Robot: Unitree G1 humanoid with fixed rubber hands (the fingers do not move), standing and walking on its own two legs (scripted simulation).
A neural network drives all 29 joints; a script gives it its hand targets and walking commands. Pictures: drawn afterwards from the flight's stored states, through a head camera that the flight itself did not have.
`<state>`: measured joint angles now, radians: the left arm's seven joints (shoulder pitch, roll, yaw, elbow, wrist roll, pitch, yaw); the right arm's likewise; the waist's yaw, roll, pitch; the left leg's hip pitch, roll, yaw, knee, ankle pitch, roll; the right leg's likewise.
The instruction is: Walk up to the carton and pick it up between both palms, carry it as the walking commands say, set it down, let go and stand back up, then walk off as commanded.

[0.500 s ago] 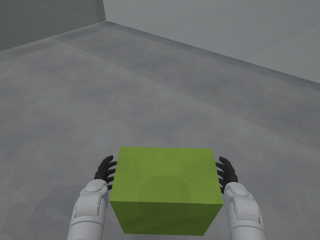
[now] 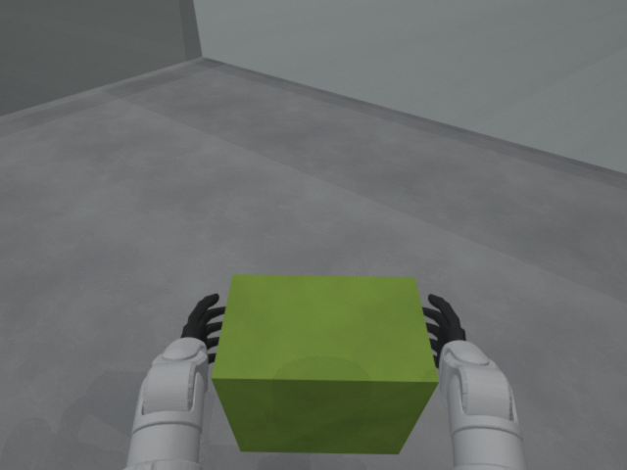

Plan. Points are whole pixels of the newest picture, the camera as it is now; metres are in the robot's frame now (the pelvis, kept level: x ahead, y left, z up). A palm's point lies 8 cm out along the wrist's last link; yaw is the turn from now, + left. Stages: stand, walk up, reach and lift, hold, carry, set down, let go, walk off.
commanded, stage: reach and lift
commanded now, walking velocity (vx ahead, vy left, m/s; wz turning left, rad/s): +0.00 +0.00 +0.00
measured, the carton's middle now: (321, 370) +0.29 +0.00 -0.01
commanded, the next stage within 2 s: hold in 0.78 s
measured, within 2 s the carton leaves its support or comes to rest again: neither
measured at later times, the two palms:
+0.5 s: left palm (201, 347) +0.29 +0.16 +0.04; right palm (454, 356) +0.29 -0.17 +0.04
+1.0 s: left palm (196, 363) +0.27 +0.17 +0.04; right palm (455, 364) +0.28 -0.17 +0.04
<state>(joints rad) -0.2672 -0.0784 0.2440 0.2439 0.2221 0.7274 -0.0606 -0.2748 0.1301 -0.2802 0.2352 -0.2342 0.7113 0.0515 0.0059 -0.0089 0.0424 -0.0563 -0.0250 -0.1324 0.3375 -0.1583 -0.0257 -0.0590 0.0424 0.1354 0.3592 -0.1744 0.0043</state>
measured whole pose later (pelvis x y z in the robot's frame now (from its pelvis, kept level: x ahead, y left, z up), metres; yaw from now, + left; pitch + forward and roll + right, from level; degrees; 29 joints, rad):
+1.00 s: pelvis +0.01 +0.00 +0.00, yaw +0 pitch -7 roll +0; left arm -0.09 -0.10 0.16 0.06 0.20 0.74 -0.05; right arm -0.10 0.13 -0.21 0.04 -0.20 0.73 0.06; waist 0.01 0.00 0.05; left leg -0.01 -0.02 -0.13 0.28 -0.15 -0.02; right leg -0.01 0.04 0.13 0.30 -0.16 0.00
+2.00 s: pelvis +0.00 +0.01 -0.02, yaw +1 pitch -2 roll -1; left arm -0.14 -0.12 0.16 -0.06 0.15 0.83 -0.01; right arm -0.12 0.13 -0.23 -0.12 -0.12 0.84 0.02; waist -0.01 0.04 -0.07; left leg -0.29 0.00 -0.07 0.59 -0.25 -0.01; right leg -0.25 0.04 0.07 0.55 -0.25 0.01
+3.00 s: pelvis -0.32 -0.03 -0.03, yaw -2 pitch +2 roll +0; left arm 0.02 -0.13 0.13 -0.48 0.01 1.20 0.09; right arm 0.04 0.12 -0.14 -0.53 -0.03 1.21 -0.09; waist 0.04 0.06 -0.15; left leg -0.44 0.10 0.10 0.69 -0.28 -0.03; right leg -0.36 0.00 -0.05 0.65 -0.38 0.00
